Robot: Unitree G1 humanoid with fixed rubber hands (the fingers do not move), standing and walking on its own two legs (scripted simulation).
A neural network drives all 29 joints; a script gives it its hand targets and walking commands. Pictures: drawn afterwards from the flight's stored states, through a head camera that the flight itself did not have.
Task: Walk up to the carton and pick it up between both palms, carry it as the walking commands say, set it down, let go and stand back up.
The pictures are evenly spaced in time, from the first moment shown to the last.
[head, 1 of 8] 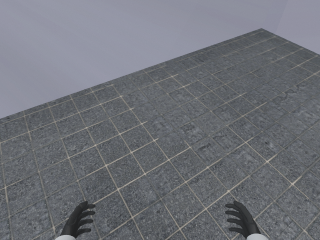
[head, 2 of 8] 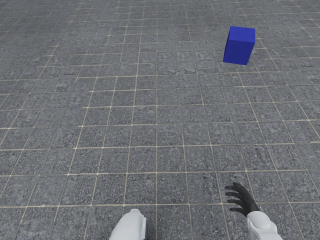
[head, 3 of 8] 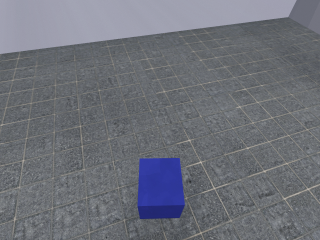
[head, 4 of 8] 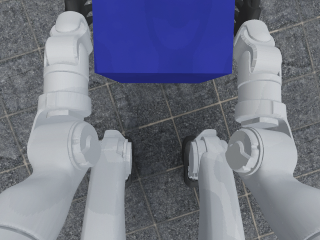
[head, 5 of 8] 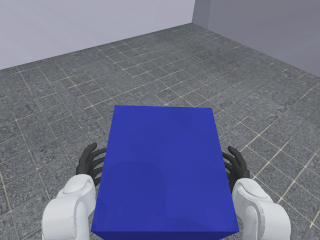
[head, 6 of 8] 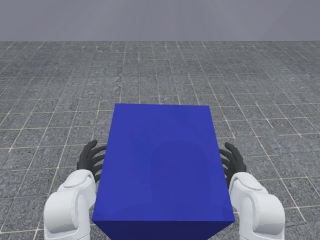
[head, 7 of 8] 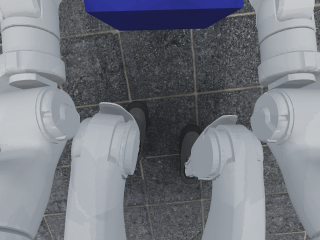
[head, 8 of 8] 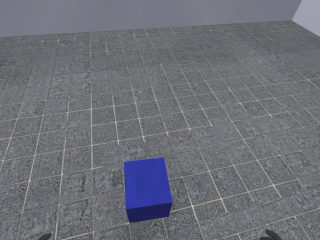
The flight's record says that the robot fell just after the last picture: no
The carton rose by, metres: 0.68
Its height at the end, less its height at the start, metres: +0.00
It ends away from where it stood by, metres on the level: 0.77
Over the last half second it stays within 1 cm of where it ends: yes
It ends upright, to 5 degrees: yes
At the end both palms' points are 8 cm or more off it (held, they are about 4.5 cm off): yes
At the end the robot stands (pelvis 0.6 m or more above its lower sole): yes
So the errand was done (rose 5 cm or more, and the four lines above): yes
